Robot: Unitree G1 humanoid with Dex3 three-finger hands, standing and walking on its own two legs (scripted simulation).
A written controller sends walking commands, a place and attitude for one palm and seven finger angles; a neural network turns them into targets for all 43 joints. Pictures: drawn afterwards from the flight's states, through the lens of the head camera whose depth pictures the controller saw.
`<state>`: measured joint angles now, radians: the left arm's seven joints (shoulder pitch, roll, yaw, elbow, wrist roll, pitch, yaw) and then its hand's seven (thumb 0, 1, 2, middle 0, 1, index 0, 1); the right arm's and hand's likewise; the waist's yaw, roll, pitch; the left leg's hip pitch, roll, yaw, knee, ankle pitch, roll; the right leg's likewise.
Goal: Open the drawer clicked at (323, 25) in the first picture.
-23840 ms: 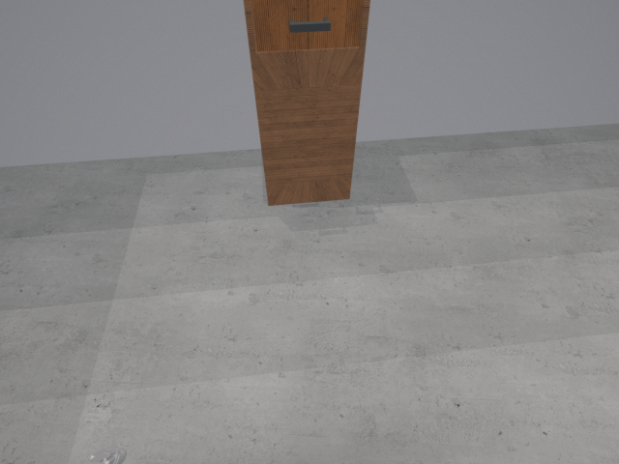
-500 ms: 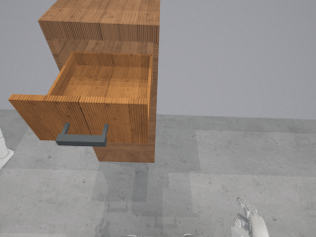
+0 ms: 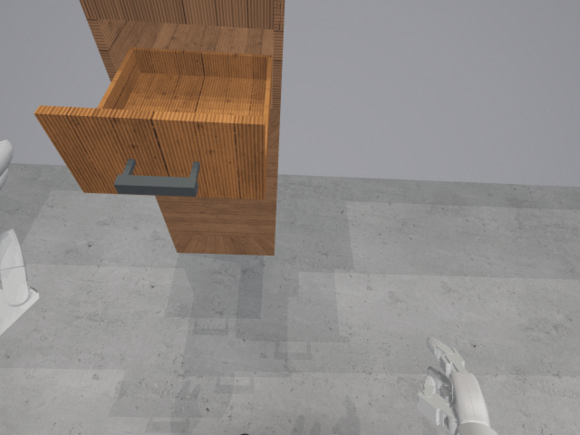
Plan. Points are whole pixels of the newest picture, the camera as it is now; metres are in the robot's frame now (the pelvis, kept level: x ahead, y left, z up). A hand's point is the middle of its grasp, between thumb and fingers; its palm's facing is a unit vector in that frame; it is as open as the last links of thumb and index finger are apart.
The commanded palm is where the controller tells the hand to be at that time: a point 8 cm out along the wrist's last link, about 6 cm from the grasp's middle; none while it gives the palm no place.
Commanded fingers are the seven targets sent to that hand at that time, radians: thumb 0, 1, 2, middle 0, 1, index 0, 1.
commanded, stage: stop stepping back and stand still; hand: left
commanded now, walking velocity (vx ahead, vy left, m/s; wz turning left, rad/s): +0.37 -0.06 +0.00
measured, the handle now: (160, 176) +0.49 +0.24 +0.03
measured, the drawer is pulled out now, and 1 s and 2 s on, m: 0.30 0.30 0.30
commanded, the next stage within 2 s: let the arm hang, fingers relaxed in 0.60 s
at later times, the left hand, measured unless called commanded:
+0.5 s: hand out of the picture +0.12 +0.24 +0.21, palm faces +0.47 -0.75 -0.46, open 7.4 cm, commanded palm +0.05 +0.28 +0.22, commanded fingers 0.00 0.90 0.90 -0.20 -0.30 -0.20 -0.30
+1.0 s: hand out of the picture -0.04 +0.17 -0.17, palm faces +0.06 -0.98 -0.20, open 7.1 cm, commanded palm none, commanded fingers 0.00 0.90 0.90 -0.20 -0.30 -0.20 -0.30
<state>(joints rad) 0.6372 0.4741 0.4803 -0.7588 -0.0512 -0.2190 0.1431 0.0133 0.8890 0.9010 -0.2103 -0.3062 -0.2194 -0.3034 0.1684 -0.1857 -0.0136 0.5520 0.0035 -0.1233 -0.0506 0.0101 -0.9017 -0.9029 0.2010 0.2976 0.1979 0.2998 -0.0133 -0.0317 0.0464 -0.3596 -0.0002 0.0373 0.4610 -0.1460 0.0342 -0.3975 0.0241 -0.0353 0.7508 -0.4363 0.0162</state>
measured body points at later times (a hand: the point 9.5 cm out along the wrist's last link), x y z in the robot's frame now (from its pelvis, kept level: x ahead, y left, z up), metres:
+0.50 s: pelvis -0.07 -0.01 -0.01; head -0.08 +0.00 +0.44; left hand +0.09 +0.27 +0.23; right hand +0.08 -0.25 -0.09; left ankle -0.07 +0.13 -0.74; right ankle -0.05 -0.09 -0.73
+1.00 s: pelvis -0.09 +0.00 -0.01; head -0.06 -0.01 +0.44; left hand -0.05 +0.22 -0.15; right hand +0.01 -0.25 -0.15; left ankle -0.08 +0.12 -0.74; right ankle -0.05 -0.09 -0.74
